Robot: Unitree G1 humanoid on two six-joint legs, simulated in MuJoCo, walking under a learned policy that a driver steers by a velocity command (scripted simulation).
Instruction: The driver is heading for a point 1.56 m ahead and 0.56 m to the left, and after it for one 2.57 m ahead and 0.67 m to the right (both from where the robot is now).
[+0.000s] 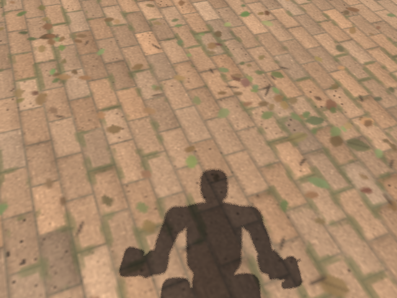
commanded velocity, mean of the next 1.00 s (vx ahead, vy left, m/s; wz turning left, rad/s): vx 0.29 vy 0.00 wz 0.56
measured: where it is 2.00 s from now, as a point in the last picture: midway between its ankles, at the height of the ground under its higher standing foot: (129, 269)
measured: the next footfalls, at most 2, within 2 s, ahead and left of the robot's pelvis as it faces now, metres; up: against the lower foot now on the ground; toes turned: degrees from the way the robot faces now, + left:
right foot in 0.34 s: +0.39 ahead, -0.09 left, +0.00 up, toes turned +16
left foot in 0.78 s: +0.46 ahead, +0.20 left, +0.00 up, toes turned +29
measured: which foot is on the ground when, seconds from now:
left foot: down 0.00-0.36, up 0.38-0.76, down 0.78-1.00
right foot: up 0.00-0.32, down 0.34-0.78, up 0.80-1.00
